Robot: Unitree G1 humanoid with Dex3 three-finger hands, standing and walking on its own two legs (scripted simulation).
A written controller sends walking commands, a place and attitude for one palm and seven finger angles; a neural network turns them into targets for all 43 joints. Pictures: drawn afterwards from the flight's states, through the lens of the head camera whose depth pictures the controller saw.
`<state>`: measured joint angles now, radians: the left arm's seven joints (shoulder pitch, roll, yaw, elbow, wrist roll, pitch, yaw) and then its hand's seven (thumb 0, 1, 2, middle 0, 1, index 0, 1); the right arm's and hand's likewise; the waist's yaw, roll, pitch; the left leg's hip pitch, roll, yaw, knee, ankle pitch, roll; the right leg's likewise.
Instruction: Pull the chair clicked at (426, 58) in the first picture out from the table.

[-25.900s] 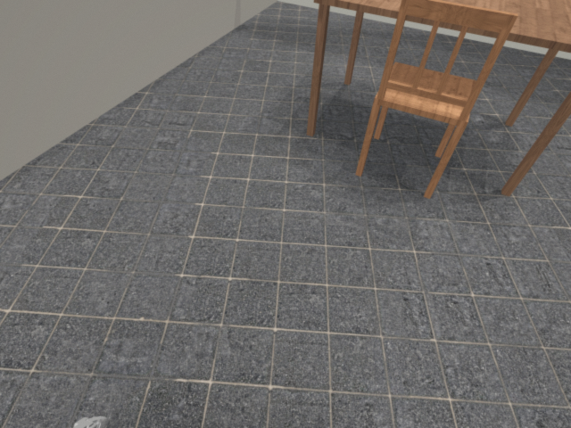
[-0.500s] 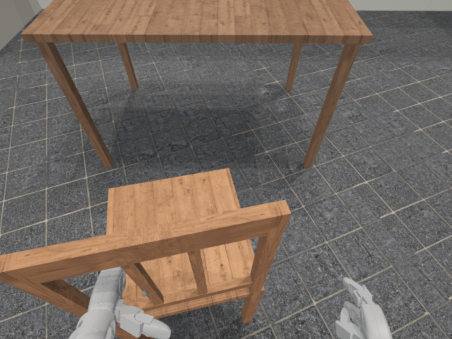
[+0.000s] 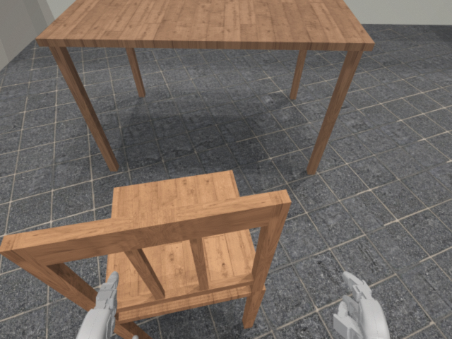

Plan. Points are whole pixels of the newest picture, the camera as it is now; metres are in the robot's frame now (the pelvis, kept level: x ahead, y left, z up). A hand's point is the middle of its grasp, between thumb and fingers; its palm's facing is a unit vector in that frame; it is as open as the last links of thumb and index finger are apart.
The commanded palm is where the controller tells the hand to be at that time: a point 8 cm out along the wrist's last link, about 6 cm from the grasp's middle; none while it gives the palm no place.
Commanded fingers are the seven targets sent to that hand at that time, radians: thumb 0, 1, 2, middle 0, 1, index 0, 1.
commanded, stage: draw the fingers out of the gap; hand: left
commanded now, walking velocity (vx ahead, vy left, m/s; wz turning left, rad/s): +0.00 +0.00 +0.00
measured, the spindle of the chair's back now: (147, 274) +0.25 +0.16 -0.04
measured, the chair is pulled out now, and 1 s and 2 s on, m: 0.60 0.60 0.60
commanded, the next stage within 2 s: draw the hand back to the body in 0.16 s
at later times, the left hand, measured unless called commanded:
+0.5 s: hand out of the picture +0.13 +0.16 +0.04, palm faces +0.11 -0.99 -0.06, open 17.5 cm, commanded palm +0.08 +0.22 +0.05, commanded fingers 0.00 -0.55 0.20 0.00 0.00 0.00 0.00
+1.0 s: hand (80, 332) +0.14 +0.20 +0.07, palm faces +0.05 -0.93 -0.37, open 15.5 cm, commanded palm +0.12 +0.27 +0.15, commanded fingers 0.00 0.07 0.50 -0.09 -0.13 -0.09 -0.13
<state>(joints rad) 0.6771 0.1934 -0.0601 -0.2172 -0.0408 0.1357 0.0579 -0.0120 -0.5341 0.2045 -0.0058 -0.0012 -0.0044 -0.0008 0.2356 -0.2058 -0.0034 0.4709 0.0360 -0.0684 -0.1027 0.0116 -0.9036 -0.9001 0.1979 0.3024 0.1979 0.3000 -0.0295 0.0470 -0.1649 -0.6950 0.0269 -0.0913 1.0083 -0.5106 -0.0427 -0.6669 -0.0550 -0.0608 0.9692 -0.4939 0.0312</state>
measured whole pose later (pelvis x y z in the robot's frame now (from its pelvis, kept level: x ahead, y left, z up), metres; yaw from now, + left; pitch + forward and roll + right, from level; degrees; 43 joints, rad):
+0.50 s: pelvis -0.01 +0.00 -0.02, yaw +0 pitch +13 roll -3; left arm 0.84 0.19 0.01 -0.39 -0.17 -0.25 -0.05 -0.01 -0.54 0.20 -0.01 0.00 0.00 0.00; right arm 0.22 -0.18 -0.05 0.51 0.06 -0.13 -0.09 0.01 -0.90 -0.90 0.20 0.30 0.20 0.30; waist 0.01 0.03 -0.18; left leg -0.81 0.03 -0.11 1.14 -0.55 -0.04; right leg -0.77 -0.05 -0.07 1.08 -0.53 0.03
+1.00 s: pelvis +0.01 +0.00 +0.03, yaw -1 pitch +3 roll -2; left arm 0.80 0.41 0.03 -0.45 -0.08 0.13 0.08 -0.01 -0.25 0.34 -0.19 -0.13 -0.14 -0.08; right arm 0.22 -0.18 0.04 0.53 0.05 -0.12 -0.16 0.01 -0.90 -0.90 0.20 0.30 0.20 0.30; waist 0.02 0.06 -0.07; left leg -0.44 0.05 -0.08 0.85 -0.47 -0.04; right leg -0.40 -0.03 -0.06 0.78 -0.43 0.03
